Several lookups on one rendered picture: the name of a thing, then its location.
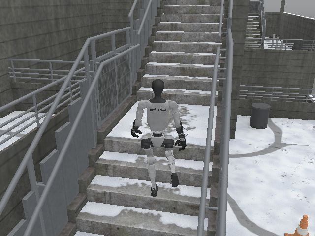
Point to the robot right forearm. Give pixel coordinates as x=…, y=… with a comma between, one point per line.
x=180, y=132

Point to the humanoid robot head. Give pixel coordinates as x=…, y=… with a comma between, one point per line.
x=157, y=86

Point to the left robot hand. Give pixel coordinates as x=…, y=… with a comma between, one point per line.
x=133, y=134

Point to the left robot upper arm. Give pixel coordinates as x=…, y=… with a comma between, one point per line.
x=139, y=113

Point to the robot left shin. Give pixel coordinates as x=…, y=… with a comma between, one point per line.
x=152, y=174

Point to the right robot upper arm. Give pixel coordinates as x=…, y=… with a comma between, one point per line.
x=175, y=113

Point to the right robot hand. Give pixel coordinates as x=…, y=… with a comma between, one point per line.
x=183, y=143

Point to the robot left forearm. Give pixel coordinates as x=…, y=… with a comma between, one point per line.
x=134, y=128

